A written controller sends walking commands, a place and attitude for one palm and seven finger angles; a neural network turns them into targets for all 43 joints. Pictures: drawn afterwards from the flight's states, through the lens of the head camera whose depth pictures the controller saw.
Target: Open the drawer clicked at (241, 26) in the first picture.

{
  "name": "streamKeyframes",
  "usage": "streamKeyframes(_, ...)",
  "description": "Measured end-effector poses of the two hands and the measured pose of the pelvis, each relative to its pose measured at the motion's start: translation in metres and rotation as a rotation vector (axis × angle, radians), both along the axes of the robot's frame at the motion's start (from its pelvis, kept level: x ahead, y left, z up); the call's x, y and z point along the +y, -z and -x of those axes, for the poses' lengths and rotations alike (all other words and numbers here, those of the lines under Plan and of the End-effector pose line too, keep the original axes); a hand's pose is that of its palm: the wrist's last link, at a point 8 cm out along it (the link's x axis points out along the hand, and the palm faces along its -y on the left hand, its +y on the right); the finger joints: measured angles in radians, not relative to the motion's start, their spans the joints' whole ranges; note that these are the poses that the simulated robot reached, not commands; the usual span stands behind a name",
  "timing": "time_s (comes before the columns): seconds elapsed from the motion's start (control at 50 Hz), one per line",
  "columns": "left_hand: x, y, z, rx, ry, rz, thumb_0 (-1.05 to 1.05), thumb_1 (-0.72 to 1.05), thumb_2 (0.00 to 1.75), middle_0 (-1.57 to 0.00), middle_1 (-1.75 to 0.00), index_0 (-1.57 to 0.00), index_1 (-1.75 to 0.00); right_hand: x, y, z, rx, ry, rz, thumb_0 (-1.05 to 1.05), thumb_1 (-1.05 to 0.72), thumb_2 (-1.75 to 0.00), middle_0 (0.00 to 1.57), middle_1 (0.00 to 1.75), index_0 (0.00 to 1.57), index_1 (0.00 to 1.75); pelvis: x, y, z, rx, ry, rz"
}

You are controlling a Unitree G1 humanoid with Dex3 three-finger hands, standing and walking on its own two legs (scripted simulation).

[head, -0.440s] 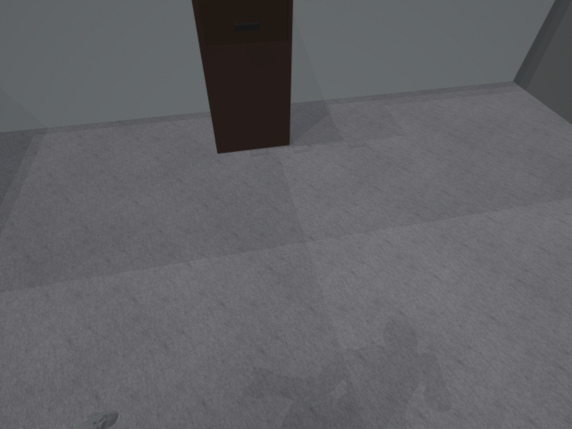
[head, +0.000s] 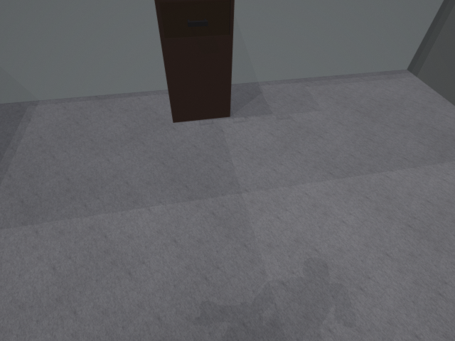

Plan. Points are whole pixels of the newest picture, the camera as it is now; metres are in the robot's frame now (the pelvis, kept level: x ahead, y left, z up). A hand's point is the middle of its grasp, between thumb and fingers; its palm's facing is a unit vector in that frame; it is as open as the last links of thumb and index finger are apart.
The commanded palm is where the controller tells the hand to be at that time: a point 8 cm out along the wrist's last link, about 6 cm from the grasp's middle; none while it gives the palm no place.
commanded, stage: stand and wait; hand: left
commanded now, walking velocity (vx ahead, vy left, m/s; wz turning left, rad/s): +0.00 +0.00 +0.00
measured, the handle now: (197, 22) +1.66 +0.26 -0.09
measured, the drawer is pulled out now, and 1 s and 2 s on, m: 0.00 0.00 0.00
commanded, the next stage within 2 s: look at it before walking up in 0.50 s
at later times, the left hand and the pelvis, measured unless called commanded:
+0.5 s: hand out of the picture +0.06 +0.24 -0.15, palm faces -0.04 -0.94 -0.34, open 7.4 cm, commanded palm none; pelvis -0.02 +0.00 +0.00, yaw +0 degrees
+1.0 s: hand out of the picture +0.06 +0.24 -0.15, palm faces -0.04 -0.94 -0.34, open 7.4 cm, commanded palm none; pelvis -0.01 -0.01 +0.00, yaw -1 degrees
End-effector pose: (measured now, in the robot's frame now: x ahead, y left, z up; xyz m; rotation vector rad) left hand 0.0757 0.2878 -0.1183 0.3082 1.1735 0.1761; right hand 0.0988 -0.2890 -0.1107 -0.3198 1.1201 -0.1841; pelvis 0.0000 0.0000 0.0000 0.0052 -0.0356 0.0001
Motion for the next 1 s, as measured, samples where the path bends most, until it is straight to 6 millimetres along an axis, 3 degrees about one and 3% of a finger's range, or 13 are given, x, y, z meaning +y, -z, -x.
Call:
streamKeyframes(0.18,0.003,-0.001,0.017,0.037,-0.009,-0.014,0.01,0.91,0.89,-0.20,-0.30,-0.21,-0.30,-0.007,0.004,0.030,0.066,0.028,0.001,0.01,-0.91,-0.90,0.20,0.30,0.20,0.30,-0.002,-0.002,0.007,-0.006,0.001,0.001)
streamKeyframes(0.38,0.001,-0.003,0.020,0.030,-0.001,-0.014,0.01,0.91,0.89,-0.20,-0.30,-0.21,-0.30,-0.007,0.006,0.046,0.086,0.041,-0.008,0.01,-0.91,-0.90,0.20,0.30,0.20,0.30,-0.004,-0.003,0.014,-0.010,0.004,0.000)
streamKeyframes(0.68,-0.003,-0.003,0.021,0.038,0.007,-0.007,0.01,0.91,0.89,-0.20,-0.30,-0.21,-0.30,-0.007,0.007,0.053,0.094,0.049,-0.013,0.01,-0.91,-0.90,0.20,0.30,0.20,0.30,-0.004,-0.004,0.017,-0.004,0.010,-0.001)
streamKeyframes(1.0,-0.003,-0.003,0.019,0.041,0.006,-0.009,0.01,0.91,0.89,-0.20,-0.30,-0.21,-0.30,-0.010,0.004,0.043,0.080,0.047,-0.008,0.01,-0.91,-0.90,0.20,0.30,0.20,0.30,-0.006,-0.005,0.013,-0.004,0.011,0.001)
